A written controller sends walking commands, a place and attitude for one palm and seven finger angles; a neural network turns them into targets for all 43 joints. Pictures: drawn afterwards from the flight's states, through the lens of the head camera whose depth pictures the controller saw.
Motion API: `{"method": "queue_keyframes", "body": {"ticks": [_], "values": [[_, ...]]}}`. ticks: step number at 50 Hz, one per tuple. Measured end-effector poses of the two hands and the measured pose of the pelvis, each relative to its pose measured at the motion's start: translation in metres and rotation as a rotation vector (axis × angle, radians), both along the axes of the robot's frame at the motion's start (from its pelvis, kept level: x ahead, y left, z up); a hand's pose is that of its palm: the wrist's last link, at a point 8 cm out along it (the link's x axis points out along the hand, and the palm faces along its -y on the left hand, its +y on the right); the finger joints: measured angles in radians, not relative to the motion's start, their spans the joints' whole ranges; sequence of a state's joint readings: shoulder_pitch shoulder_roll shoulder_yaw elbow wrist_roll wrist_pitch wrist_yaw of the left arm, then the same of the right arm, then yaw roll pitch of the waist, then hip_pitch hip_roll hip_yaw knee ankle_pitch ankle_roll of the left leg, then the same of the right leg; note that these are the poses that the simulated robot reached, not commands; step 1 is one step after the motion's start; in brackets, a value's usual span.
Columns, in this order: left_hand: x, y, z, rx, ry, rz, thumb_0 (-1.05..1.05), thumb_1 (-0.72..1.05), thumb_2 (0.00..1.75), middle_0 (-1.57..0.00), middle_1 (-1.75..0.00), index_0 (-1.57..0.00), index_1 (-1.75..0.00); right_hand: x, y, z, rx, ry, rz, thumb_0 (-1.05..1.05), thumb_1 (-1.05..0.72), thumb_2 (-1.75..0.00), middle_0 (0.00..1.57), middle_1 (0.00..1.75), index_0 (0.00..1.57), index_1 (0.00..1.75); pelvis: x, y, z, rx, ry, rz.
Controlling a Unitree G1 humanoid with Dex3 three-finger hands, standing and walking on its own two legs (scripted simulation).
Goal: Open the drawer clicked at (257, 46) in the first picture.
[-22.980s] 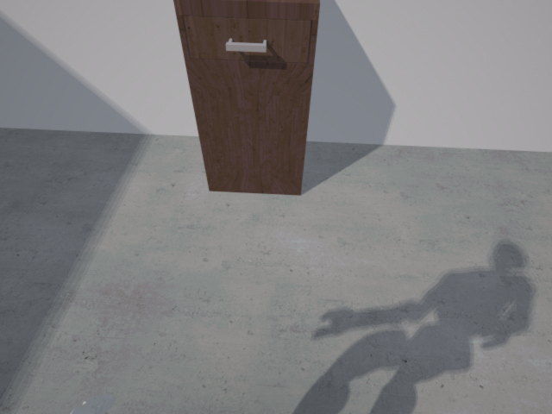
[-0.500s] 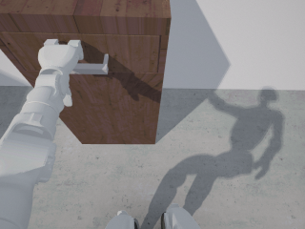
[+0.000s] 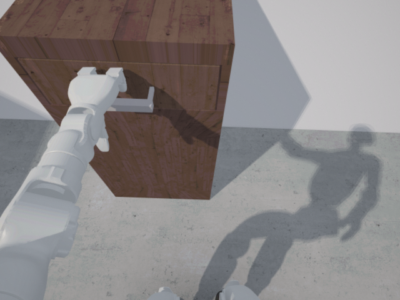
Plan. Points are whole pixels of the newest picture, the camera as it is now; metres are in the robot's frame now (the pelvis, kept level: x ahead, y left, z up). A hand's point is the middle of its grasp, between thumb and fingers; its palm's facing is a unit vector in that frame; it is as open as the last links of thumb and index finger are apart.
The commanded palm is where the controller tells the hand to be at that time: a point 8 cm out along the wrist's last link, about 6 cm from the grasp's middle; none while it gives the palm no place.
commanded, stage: lift the fingers back up to retry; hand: left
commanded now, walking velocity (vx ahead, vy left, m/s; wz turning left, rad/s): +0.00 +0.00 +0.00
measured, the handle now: (124, 97) +0.55 +0.15 +0.04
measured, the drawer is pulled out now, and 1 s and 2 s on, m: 0.00 0.00 0.00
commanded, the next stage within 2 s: re-aim the fingers above the handle in 0.46 s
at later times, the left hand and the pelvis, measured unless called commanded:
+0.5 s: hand (110, 95) +0.51 +0.16 +0.09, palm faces -0.06 -0.02 -1.00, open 13.6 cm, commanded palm +0.49 +0.18 +0.15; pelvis +0.03 -0.02 +0.02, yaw +0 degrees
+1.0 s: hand (105, 95) +0.50 +0.17 +0.10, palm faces -0.01 -0.02 -1.00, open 13.8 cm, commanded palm +0.48 +0.18 +0.15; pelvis +0.02 -0.02 +0.02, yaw +0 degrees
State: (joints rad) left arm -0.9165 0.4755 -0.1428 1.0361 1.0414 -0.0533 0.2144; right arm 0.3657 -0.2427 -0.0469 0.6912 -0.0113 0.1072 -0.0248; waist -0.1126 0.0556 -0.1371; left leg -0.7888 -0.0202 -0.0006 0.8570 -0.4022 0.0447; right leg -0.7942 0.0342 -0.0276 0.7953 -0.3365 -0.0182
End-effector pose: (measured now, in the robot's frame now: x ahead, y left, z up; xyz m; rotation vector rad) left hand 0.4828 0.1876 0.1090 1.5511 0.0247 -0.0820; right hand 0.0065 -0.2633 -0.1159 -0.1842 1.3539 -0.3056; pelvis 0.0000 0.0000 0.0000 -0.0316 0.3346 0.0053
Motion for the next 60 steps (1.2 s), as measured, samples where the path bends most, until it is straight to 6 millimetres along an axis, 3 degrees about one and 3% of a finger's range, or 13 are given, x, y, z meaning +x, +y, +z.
{"method": "queue_keyframes", "body": {"ticks": [5, 18, 27, 38, 52, 60], "values": [[0.006, -0.021, 0.012, -0.036, -0.026, -0.069, 0.0, -0.49, 0.31, -0.31, -1.22, -0.32, -1.2, 0.015, 0.002, 0.005, 0.008, -0.023, -0.001, 0.0, -0.91, -0.9, 0.21, 0.3, 0.2, 0.3, 0.01, 0.0, 0.007, 0.004, -0.02, -0.005], [0.007, -0.021, 0.033, 0.005, -0.059, -0.008, 0.0, -0.49, 0.31, -0.35, -1.21, -0.38, -1.23, 0.048, -0.003, 0.005, 0.059, -0.058, 0.008, 0.0, -0.91, -0.9, 0.21, 0.3, 0.2, 0.3, 0.025, -0.009, 0.019, 0.021, -0.057, -0.016], [0.007, -0.022, 0.037, -0.001, -0.005, 0.005, 0.0, -0.49, 0.31, -0.33, -1.2, -0.36, -1.21, 0.066, -0.022, 0.017, 0.016, -0.105, 0.019, 0.0, -0.91, -0.9, 0.21, 0.3, 0.2, 0.3, 0.025, -0.021, 0.024, 0.031, -0.079, -0.016], [-0.004, -0.013, 0.034, -0.004, -0.004, -0.014, 0.0, -0.49, 0.31, -0.32, -1.2, -0.33, -1.2, 0.062, -0.04, 0.021, -0.02, -0.093, 0.022, 0.0, -0.91, -0.9, 0.2, 0.3, 0.2, 0.3, 0.025, -0.026, 0.024, 0.033, -0.078, -0.016], [-0.005, -0.014, 0.046, 0.001, -0.048, 0.018, 0.0, -0.49, 0.31, -0.32, -1.2, -0.32, -1.2, 0.056, -0.021, 0.014, 0.031, -0.11, 0.009, 0.0, -0.91, -0.9, 0.2, 0.3, 0.2, 0.3, 0.019, -0.022, 0.024, 0.034, -0.09, -0.019], [-0.007, -0.011, 0.038, 0.01, 0.017, -0.01, 0.0, -0.49, 0.31, -0.32, -1.2, -0.32, -1.2, 0.047, -0.017, 0.018, 0.017, -0.103, 0.005, 0.0, -0.91, -0.9, 0.21, 0.3, 0.2, 0.3, 0.017, -0.016, 0.025, 0.03, -0.091, -0.019]]}}
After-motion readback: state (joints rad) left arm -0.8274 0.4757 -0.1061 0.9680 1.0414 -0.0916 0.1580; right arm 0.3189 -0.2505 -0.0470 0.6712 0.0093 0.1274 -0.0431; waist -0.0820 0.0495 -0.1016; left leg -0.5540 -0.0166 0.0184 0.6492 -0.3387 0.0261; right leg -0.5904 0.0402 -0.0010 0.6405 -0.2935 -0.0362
